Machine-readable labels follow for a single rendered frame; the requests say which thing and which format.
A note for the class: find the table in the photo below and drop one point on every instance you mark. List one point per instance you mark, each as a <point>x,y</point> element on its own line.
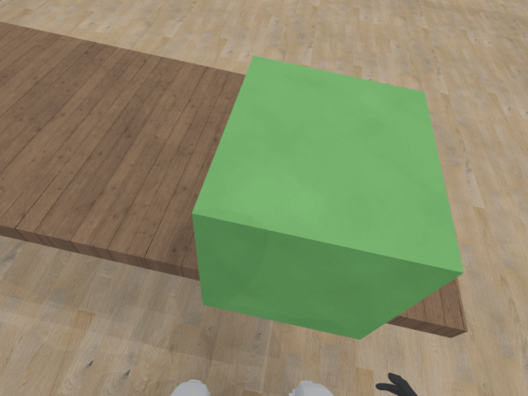
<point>104,151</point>

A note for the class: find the robot right hand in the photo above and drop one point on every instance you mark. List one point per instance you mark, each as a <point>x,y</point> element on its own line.
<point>402,388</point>

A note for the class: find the carton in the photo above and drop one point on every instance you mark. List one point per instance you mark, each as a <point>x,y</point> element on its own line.
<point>325,205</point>

